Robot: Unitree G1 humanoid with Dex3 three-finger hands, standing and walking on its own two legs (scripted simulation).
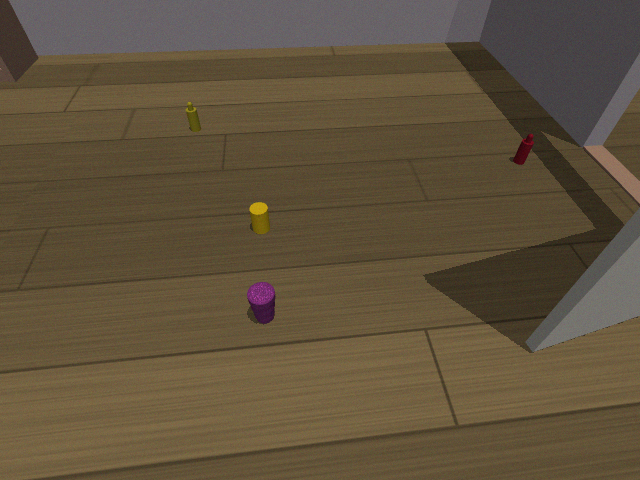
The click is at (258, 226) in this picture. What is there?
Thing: squat round
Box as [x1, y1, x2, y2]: [249, 202, 269, 233]
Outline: 257,202 252,204 249,208 252,227 255,232 264,233 269,229 267,207 264,203
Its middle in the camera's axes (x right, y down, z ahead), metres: -0.28 -0.09 +1.69
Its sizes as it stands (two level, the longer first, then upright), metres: 0.077 0.077 0.121
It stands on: the floor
